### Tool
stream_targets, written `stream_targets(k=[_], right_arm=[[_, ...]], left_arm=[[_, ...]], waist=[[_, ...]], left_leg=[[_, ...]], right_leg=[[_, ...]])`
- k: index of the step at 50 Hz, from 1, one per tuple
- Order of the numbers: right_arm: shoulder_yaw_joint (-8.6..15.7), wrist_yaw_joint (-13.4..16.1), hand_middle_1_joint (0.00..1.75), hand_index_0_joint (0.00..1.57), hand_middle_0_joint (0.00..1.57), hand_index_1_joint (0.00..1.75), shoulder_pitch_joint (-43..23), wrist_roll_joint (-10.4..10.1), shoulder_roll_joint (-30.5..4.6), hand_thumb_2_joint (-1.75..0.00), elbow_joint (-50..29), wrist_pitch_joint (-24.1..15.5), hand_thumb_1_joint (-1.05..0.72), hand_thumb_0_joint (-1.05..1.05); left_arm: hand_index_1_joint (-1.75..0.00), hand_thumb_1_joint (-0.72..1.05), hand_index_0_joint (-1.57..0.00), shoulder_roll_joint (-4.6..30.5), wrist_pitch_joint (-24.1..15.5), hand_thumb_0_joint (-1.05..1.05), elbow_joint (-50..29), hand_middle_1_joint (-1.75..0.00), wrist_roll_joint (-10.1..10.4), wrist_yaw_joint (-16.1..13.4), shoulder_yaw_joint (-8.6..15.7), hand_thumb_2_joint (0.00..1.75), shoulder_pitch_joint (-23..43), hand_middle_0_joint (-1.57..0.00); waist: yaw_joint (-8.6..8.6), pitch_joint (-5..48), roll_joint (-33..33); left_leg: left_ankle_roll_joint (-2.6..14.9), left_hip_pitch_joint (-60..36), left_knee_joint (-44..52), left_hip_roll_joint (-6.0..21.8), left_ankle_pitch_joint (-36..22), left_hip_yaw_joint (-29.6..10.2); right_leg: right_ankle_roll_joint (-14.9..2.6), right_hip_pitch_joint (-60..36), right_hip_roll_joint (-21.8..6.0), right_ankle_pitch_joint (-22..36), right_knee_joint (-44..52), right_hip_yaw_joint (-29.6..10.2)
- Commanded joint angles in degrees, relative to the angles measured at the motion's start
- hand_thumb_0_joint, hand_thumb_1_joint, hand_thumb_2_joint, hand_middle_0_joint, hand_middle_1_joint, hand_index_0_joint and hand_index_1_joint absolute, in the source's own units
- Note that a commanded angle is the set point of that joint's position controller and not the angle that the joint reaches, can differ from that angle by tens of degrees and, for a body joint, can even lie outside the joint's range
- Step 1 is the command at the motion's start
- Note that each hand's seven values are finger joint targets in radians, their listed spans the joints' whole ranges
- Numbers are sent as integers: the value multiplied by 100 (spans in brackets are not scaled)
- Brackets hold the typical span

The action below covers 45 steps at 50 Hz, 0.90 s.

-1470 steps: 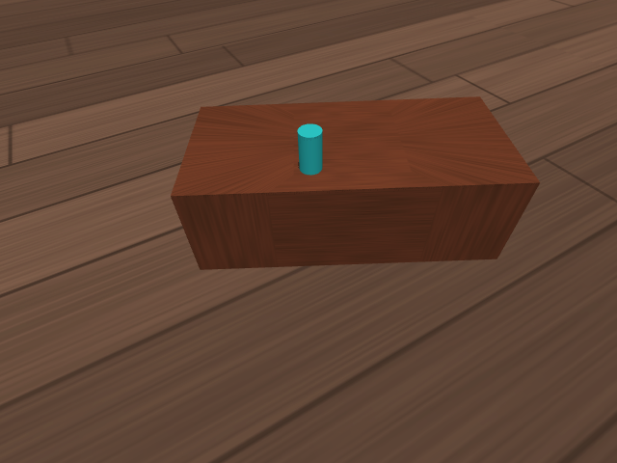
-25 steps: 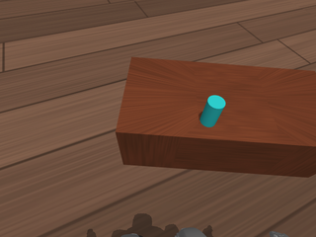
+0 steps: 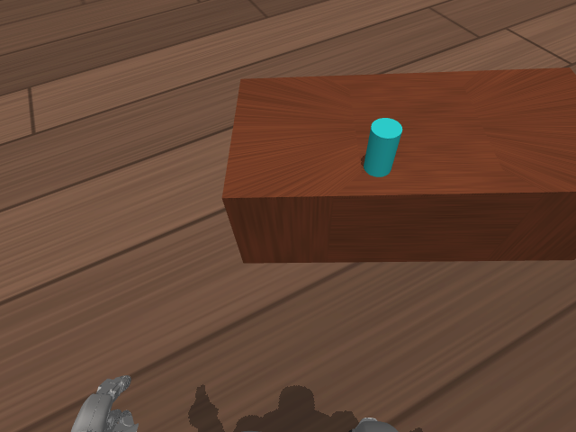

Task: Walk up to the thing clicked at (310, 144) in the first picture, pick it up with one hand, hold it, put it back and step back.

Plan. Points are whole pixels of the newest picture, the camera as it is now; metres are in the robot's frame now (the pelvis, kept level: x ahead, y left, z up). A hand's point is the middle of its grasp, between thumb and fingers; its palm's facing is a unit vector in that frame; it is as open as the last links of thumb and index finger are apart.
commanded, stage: step back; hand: right
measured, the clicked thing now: (381, 148) +0.86 -0.22 -0.26
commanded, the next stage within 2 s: stand in 1.86 s
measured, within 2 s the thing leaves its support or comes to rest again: neither
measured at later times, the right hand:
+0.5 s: hand out of the picture -0.04 -0.29 -0.15, palm faces +0.02 +0.92 -0.40, open 7.4 cm
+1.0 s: hand out of the picture -0.19 -0.26 -0.12, palm faces -0.04 +0.92 -0.40, open 7.4 cm
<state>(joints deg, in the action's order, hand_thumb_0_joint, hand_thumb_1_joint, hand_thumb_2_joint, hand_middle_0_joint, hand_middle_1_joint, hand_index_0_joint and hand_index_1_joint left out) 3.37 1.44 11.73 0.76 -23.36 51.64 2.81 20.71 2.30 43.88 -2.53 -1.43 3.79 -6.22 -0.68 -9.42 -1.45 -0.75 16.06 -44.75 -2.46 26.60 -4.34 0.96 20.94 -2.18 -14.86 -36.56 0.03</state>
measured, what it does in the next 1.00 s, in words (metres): walks backwards: left foot, then right foot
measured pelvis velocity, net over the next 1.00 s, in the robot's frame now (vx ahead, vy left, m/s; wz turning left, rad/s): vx -0.27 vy -0.01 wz -0.02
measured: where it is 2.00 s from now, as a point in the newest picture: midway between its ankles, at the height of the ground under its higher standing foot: outside the picture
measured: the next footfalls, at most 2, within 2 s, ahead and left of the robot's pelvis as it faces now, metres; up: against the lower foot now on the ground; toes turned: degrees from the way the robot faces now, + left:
left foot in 0.02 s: +0.00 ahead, +0.12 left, +0.00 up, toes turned -2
right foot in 0.40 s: -0.14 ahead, -0.14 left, +0.00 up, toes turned -2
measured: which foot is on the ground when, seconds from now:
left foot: up 0.00-0.00, down 0.02-0.44, up 0.46-0.72, down 0.74-1.00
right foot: down 0.00-0.04, up 0.06-0.38, down 0.40-0.78, up 0.80-1.00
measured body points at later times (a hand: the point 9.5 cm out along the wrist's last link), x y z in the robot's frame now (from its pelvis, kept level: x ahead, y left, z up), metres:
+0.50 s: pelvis -0.17 -0.02 +0.00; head -0.11 -0.03 +0.44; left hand -0.08 +0.29 -0.12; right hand -0.04 -0.34 -0.12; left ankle -0.08 +0.11 -0.69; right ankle -0.18 -0.13 -0.72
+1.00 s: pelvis -0.27 -0.01 +0.01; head -0.26 +0.02 +0.46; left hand -0.22 +0.31 -0.13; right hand -0.19 -0.31 -0.10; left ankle -0.27 +0.10 -0.72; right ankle -0.29 -0.15 -0.70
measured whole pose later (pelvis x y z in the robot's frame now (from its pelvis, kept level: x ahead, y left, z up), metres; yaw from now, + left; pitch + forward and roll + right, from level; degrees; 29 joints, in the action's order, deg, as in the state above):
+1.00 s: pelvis -0.27 -0.01 +0.01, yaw -1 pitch -2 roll +0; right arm 2.2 -0.2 11.0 3.2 -19.0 53.5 -0.5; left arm 22.5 2.5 53.8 -1.6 1.3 3.3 -13.4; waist 1.4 -3.7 3.0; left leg 1.9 12.7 -32.0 -0.9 17.1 1.0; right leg -0.1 16.0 -1.1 -25.4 -42.0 -2.7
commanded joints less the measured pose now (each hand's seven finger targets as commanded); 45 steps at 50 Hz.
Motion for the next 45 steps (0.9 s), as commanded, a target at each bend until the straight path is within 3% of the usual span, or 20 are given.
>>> stream_targets(k=[1, 3, 4, 8, 14, 17, 19, 20, 21, 22, 23, 27, 33, 36, 37, 38, 39, 40, 43, 45], right_arm=[[323, 41, 30, 20, 20, 30, 389, 84, -966, -90, -358, -284, -90, 0], [472, -17, 30, 20, 20, 30, -47, 208, -1764, -90, -564, -260, -90, 0], [525, -19, 30, 20, 20, 30, 65, 192, -2034, -90, -620, -265, -90, 0], [302, 70, 30, 20, 20, 30, -563, 143, -1244, -90, -723, -302, -90, 0], [321, 57, 30, 20, 20, 30, -12, 114, -1170, -90, -746, -220, -90, 0], [379, 14, 30, 20, 20, 30, -191, 108, -1358, -90, -831, -144, -90, 0], [363, -2, 30, 20, 20, 30, -494, 53, -1425, -90, -907, -63, -90, 0], [298, -13, 30, 20, 20, 30, -551, 28, -1268, -90, -921, -44, -90, 0], [230, -23, 30, 20, 20, 30, -472, 9, -1016, -90, -953, -49, -90, 0], [158, 24, 30, 20, 20, 30, -515, -11, -760, -90, -1058, -72, -90, 0], [275, 133, 30, 20, 20, 30, -685, 22, -958, -90, -1013, -45, -90, 0], [186, 72, 30, 20, 20, 30, -154, -94, -920, -90, -600, -57, -90, 0], [119, 64, 30, 20, 20, 30, -255, 49, -789, -90, -657, -263, -90, 0], [205, 38, 30, 20, 20, 30, 312, 95, -771, -90, -302, -343, -90, 0], [273, 44, 30, 20, 20, 30, 402, 138, -882, -90, -196, -362, -90, 0], [366, 42, 30, 20, 20, 30, 269, 251, -1237, -90, -233, -381, -90, 0], [385, 1, 30, 20, 20, 30, -174, 260, -1639, -90, -398, -396, -90, 0], [412, -27, 30, 20, 20, 30, -240, 199, -1846, -90, -414, -400, -90, 0], [170, -5, 30, 20, 20, 30, -860, 224, -1024, -90, -473, -504, -90, 0], [214, -31, 30, 20, 20, 30, -653, 170, -1041, -90, -364, -533, -90, 0]], left_arm=[[-30, 90, -20, 1286, 79, 0, -407, -30, 146, -23, 309, 90, -171, -20], [-30, 90, -20, 1047, 100, 0, -485, -30, 191, -44, 265, 90, -36, -20], [-30, 90, -20, 1192, 106, 0, -471, -30, 127, -126, 343, 90, 267, -20], [-30, 90, -20, 1224, 122, 0, -173, -30, 217, -23, 349, 90, -166, -20], [-30, 90, -20, 1094, -19, 0, -200, -30, 120, 29, 294, 90, -90, -20], [-30, 90, -20, 1085, -76, 0, -37, -30, 102, 59, 270, 90, -386, -20], [-30, 90, -20, 1037, -118, 0, 246, -30, 64, 65, 278, 90, -944, -20], [-30, 90, -20, 1144, -132, 0, 325, -30, 20, 54, 321, 90, -1026, -20], [-30, 90, -20, 1507, -158, 0, 253, -30, -51, 65, 430, 90, -973, -20], [-30, 90, -20, 1960, -135, 0, 103, -30, -7, 91, 555, 90, -679, -20], [-30, 90, -20, 2349, -137, 0, -66, -30, -49, 67, 606, 90, -319, -20], [-30, 90, -20, 1438, -159, 0, -194, -30, 2, -4, 414, 90, 258, -20], [-30, 90, -20, 1388, -111, 0, -124, -30, -87, -29, 432, 90, -429, -20], [-30, 90, -20, 1523, -38, 0, -51, -30, 26, 65, 369, 90, -315, -20], [-30, 90, -20, 1341, -16, 0, -82, -30, 34, 78, 276, 90, -454, -20], [-30, 90, -20, 1008, -22, 0, -61, -30, 73, 93, 179, 90, -614, -20], [-30, 90, -20, 1016, -51, 0, -39, -30, 112, 63, 191, 90, -394, -20], [-30, 90, -20, 1378, -68, 0, -16, -30, 76, 19, 297, 90, 151, -20], [-30, 90, -20, 1254, -85, 0, 331, -30, 177, 167, 273, 90, -292, -20], [-30, 90, -20, 1203, -97, 0, 405, -30, 145, 230, 250, 90, -359, -20]], waist=[[154, 1546, 883], [190, 1354, -875], [-224, 1275, -1350], [295, 955, -670], [-114, 1099, -780], [-46, 1539, -1048], [240, 1746, -881], [299, 1693, -720], [247, 1573, 196], [266, 1221, 1437], [524, 993, 1851], [3, 854, 899], [452, 1275, 1370], [206, 1368, 1310], [214, 1380, 955], [298, 1281, -306], [290, 970, -753], [-88, 692, -896], [363, 376, -530], [282, 396, -730]], left_leg=[[200, -456, 2317, 370, -2571, -97], [1181, -1008, 2205, 2059, -4432, -2115], [1816, -184, 2399, 2651, -4242, -2687], [1235, -324, 1916, 1559, -4453, -843], [1492, -1229, 1595, 1564, -4382, -711], [1329, -1141, 1373, 1586, -3769, -734], [1112, -710, 1021, 1466, -3273, -529], [848, -166, 886, 1306, -2685, -520], [521, 746, 311, 753, -1565, -416], [183, 1664, -532, -283, 376, 8], [64, 1184, -1818, -152, 1099, -287], [75, 1060, -2517, -492, 93, -407], [-56, 1161, 164, 54, 357, 221], [146, -284, 2254, -11, -640, 576], [267, -983, 2615, 192, -1003, 47], [603, -1488, 2812, 1259, -734, -1614], [1141, -846, 2993, 2159, -92, -2528], [1653, 546, 3245, 2628, 450, -2955], [884, 514, 2856, 1392, -717, -957], [801, 309, 2875, 1273, -155, -876]], right_leg=[[-602, -1301, -593, 2172, -515, -802], [-174, 716, 698, -1945, -1978, -252], [-121, 418, 666, -2495, -2898, -868], [-186, 753, 847, -1358, -3824, -1169], [136, 562, 564, -1478, -1791, -592], [17, -143, 336, -1147, -210, -191], [-115, -1011, 386, 5, 1212, 44], [-227, -1349, 290, 342, 1376, -200], [-442, -1600, -405, 397, 1407, -1486], [-1021, -1372, -1327, 748, 1611, -2487], [-1858, 27, -2252, 878, 1921, -3342], [-1119, -315, -942, 2473, 1025, -1057], [-1222, -2006, -1110, 1391, 794, -1261], [-985, -1320, -989, 891, 340, -1110], [-710, -644, -794, 602, -94, -991], [-358, 663, -221, -819, -939, -549], [-152, 1192, 248, -1754, -1329, -78], [-117, 409, -20, -1996, -1935, -591], [-197, 46, 224, -923, -1886, -768], [-158, -57, 147, -796, -1196, -366]])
